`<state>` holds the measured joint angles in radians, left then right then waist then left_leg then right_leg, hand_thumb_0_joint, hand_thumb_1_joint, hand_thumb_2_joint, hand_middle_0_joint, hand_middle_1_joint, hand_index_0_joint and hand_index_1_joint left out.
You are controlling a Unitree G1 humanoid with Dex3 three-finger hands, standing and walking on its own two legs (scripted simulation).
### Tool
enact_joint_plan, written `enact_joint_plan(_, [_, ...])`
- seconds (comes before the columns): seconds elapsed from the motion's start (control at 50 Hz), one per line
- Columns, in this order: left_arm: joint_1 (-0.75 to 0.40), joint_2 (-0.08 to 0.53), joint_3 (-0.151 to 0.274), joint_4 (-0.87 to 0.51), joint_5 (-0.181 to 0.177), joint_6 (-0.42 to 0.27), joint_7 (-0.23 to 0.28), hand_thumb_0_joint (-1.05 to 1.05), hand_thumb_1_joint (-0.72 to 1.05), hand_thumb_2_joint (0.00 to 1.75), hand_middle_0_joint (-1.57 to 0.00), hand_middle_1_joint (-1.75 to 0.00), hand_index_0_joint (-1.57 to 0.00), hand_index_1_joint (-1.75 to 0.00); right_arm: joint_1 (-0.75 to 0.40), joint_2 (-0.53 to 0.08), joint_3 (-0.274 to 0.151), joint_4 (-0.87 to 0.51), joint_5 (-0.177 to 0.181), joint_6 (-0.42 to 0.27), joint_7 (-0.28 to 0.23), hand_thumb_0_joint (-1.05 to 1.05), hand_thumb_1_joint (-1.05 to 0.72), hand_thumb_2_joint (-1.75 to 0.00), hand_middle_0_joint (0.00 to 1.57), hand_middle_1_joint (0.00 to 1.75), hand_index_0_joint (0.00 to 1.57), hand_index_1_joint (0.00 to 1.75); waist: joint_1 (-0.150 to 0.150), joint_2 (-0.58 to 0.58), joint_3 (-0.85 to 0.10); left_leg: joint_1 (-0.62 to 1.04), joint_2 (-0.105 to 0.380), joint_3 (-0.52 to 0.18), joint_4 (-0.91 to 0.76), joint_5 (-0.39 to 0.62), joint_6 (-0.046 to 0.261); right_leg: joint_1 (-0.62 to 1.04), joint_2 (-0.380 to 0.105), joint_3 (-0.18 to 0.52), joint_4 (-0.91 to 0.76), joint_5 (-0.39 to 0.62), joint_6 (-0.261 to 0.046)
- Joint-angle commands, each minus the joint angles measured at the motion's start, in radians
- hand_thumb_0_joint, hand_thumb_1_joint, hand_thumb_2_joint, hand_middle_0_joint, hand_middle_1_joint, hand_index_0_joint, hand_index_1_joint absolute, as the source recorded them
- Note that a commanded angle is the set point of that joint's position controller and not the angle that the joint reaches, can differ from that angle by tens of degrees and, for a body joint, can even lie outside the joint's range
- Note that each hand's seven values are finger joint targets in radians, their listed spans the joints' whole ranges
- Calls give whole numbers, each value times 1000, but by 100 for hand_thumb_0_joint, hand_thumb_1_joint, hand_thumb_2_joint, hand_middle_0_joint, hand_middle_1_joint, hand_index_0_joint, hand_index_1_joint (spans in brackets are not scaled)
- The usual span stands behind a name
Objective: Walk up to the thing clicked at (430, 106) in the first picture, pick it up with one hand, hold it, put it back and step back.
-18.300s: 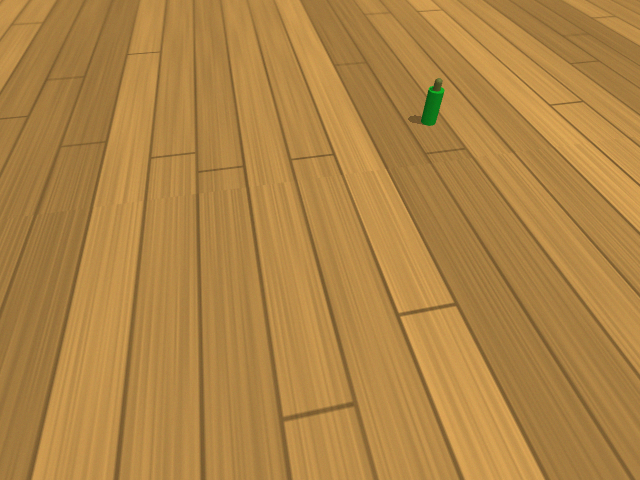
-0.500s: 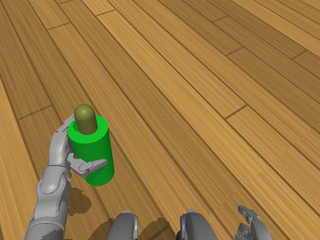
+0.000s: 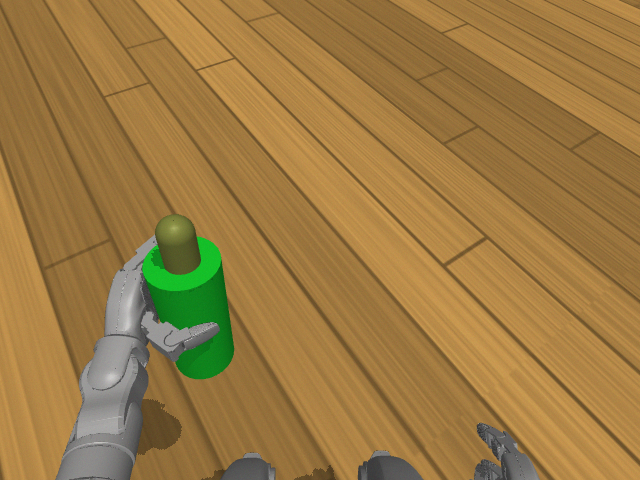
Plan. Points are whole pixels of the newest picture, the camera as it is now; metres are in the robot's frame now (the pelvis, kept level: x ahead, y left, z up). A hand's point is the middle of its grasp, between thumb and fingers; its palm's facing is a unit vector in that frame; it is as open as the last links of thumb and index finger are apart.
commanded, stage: lift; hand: left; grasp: from the side
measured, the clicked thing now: (191, 298) +0.33 +0.16 +0.03
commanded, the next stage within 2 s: hold in 0.08 s
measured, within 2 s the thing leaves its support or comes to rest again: neither
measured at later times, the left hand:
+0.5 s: hand (182, 292) +0.32 +0.17 +0.05, palm faces +0.00 -1.00 +0.00, open 11.8 cm
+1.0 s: hand (181, 299) +0.31 +0.16 +0.06, palm faces +0.00 -1.00 -0.01, open 11.8 cm
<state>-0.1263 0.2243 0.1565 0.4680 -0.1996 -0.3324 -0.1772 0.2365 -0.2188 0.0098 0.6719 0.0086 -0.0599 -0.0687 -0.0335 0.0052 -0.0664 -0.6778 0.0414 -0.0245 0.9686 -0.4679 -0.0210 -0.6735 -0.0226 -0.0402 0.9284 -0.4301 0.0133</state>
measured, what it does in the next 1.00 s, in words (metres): stands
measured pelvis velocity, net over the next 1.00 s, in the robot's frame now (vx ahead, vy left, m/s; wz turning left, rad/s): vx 0.00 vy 0.00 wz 0.00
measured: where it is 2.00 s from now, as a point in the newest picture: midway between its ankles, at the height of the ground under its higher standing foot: outside the picture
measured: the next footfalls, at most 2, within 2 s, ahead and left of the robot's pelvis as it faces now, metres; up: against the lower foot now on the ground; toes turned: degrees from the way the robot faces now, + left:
none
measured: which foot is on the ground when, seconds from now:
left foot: down 0.00-1.00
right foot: down 0.00-1.00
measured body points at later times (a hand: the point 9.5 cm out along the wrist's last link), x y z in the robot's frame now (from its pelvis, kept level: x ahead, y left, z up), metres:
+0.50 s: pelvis +0.00 +0.00 +0.01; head +0.05 +0.01 +0.46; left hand +0.32 +0.22 +0.05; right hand +0.12 -0.24 -0.10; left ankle +0.01 +0.13 -0.68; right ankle +0.02 -0.13 -0.68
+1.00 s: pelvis +0.00 +0.00 +0.02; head +0.03 +0.00 +0.47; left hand +0.30 +0.22 +0.06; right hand +0.12 -0.25 -0.09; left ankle +0.01 +0.13 -0.68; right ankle +0.02 -0.13 -0.68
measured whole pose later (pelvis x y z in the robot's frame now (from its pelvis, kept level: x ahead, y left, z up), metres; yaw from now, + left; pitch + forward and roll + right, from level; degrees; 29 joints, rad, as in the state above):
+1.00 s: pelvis +0.00 +0.00 +0.02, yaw +0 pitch +5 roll -1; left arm -0.09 0.21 0.14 0.45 -0.19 -0.33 -0.16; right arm 0.23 -0.22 0.00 0.68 0.01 -0.05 -0.06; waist -0.03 0.01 -0.02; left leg -0.50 0.04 -0.02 0.83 -0.41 -0.02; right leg -0.50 -0.02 -0.04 0.80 -0.37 0.01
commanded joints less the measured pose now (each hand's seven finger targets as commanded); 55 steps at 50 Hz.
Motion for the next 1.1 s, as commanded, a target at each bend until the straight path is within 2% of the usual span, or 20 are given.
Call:
enact_joint_plan(0.0, [-332,159,74,-300,-40,-121,-2,0,-2,130,-120,-142,-122,-143,-7,-139,-46,-118,3,-33,-12,0,-89,-90,20,30,20,30,5,59,-325,191,-37,17,-153,291,19,201,28,8,-130,304,-27])
enact_joint_plan(0.12, [-331,137,63,-301,-47,-119,0,0,-1,130,-122,-144,-123,-144,-11,-138,-46,-119,3,-33,-14,0,-89,-90,20,30,20,30,2,44,-311,206,-36,15,-172,290,18,224,30,6,-153,308,-25])
enact_joint_plan(0.14, [-389,172,80,-369,-46,-129,3,0,-1,130,-122,-144,-124,-144,-4,-140,-49,-114,2,-34,-15,0,-90,-90,20,30,20,30,7,63,-326,216,-36,16,-179,289,18,234,28,7,-156,307,-26])
enact_joint_plan(0.24, [-342,132,46,-329,-43,-121,2,0,-1,120,-121,-141,-124,-140,-3,-143,-48,-118,4,-30,-13,0,-91,-90,20,30,20,30,4,62,-307,254,-30,6,-197,327,9,225,33,-4,-158,317,-31])
enact_joint_plan(0.32, [-337,158,69,-324,-37,-121,10,0,-3,119,-122,-141,-125,-140,-8,-140,-50,-115,4,-31,-11,0,-91,-90,20,30,20,30,10,53,-293,249,-34,11,-209,300,13,247,32,-1,-176,303,-27])
enact_joint_plan(0.34, [-331,127,45,-310,-39,-120,7,0,-2,119,-122,-141,-124,-140,-9,-138,-48,-118,5,-32,-8,0,-91,-90,20,30,20,30,1,48,-272,246,-33,11,-213,292,13,245,32,-1,-179,297,-27])
enact_joint_plan(0.38, [-356,164,72,-373,-38,-129,19,0,-3,120,-122,-142,-125,-141,-5,-142,-53,-109,6,-33,-10,0,-91,-90,20,30,20,30,11,71,-306,279,-33,12,-219,301,11,251,31,0,-180,304,-28])
enact_joint_plan(0.4, [-280,100,35,-261,-40,-112,12,0,-2,119,-122,-140,-124,-140,-4,-138,-48,-112,5,-32,-8,0,-91,-90,20,30,20,30,-4,34,-283,267,-29,8,-214,325,9,247,35,-6,-178,316,-28])
enact_joint_plan(0.5, [-347,169,70,-359,-30,-120,13,0,1,119,-120,-140,-123,-139,1,-140,-51,-109,1,-28,-7,0,-90,-90,20,30,20,30,8,73,-312,289,-34,17,-217,344,11,271,30,4,-187,346,-28])
enact_joint_plan(0.52, [-320,130,37,-327,-33,-116,7,0,1,120,-121,-141,-123,-140,-6,-135,-47,-114,2,-27,-6,0,-90,-90,20,30,20,30,-1,59,-284,285,-34,19,-219,336,12,267,30,3,-194,339,-26])
enact_joint_plan(0.56, [-339,152,66,-372,-38,-119,15,0,1,121,-122,-142,-125,-141,-8,-135,-48,-110,3,-28,-8,0,-90,-90,20,30,20,30,12,51,-291,280,-35,17,-227,324,14,287,29,3,-201,333,-24])
enact_joint_plan(0.64, [-321,117,38,-328,-39,-113,12,0,-2,120,-120,-140,-122,-140,-22,-139,-49,-118,5,-31,-2,0,-90,-90,20,30,20,30,3,50,-256,286,-30,14,-243,316,10,269,33,-4,-205,316,-26])
enact_joint_plan(0.68, [-349,175,81,-379,-34,-117,15,0,-2,119,-120,-140,-122,-139,-19,-140,-51,-117,4,-27,-5,0,-90,-90,20,30,20,30,17,63,-292,291,-36,22,-236,325,16,304,26,6,-217,338,-24])
enact_joint_plan(0.72, [-298,138,47,-369,-32,-115,16,0,-2,121,-122,-142,-124,-141,-18,-131,-46,-116,3,-28,-5,0,-91,-90,20,30,20,30,12,42,-262,287,-38,26,-244,315,17,314,25,5,-223,334,-20])
enact_joint_plan(0.8, [-311,135,58,-350,-37,-113,21,0,-2,119,-120,-140,-122,-139,-26,-133,-48,-109,4,-29,-6,0,-91,-90,20,30,20,30,9,35,-259,287,-38,27,-247,301,20,313,23,7,-234,327,-18])
enact_joint_plan(0.82, [-298,103,28,-307,-34,-108,15,0,-2,119,-119,-140,-121,-139,-27,-133,-46,-114,3,-29,-3,0,-90,-90,20,30,20,30,-3,23,-239,279,-37,26,-249,299,21,301,25,7,-234,325,-19])
enact_joint_plan(0.84, [-336,155,72,-370,-35,-119,19,0,-2,119,-120,-140,-122,-140,-29,-135,-50,-111,3,-32,-4,0,-90,-90,20,30,20,30,12,41,-255,285,-39,27,-251,294,21,314,21,8,-236,322,-18])
enact_joint_plan(1.0, [-320,139,60,-333,-36,-122,14,0,-2,120,-122,-142,-124,-141,-34,-136,-50,-107,6,-37,-3,0,-91,-90,20,30,20,30,9,41,-252,293,-42,31,-265,267,22,316,20,10,-254,299,-18])
enact_joint_plan(1.04, [-321,103,17,-326,-33,-125,10,0,-5,121,-121,-142,-123,-141,-34,-136,-48,-108,4,-38,-3,0,-91,-90,20,30,20,30,-6,23,-231,300,-37,26,-266,279,22,304,24,5,-246,305,-20])
enact_joint_plan(1.08, [-363,141,51,-340,-30,-129,13,0,-3,120,-120,-141,-122,-140,-33,-136,-50,-99,3,-38,-1,0,-90,-90,20,30,20,30,4,65,-242,302,-37,24,-269,268,19,290,23,6,-245,293,-23])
